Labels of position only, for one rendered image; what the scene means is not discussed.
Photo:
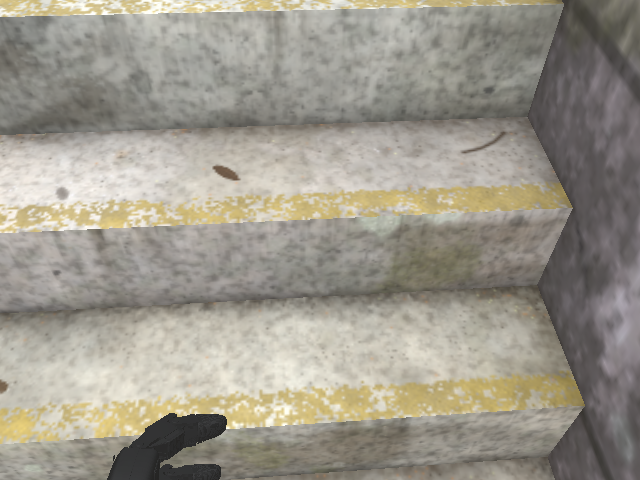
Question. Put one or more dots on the robot left hand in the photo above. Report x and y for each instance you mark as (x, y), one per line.
(161, 441)

